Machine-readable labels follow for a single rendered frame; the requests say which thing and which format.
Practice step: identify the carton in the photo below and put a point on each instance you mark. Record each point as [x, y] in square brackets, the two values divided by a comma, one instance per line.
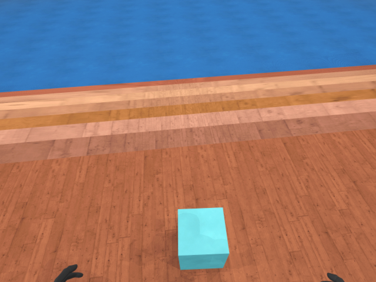
[202, 238]

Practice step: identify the left robot hand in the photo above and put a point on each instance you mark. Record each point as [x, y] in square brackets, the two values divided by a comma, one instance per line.
[67, 273]

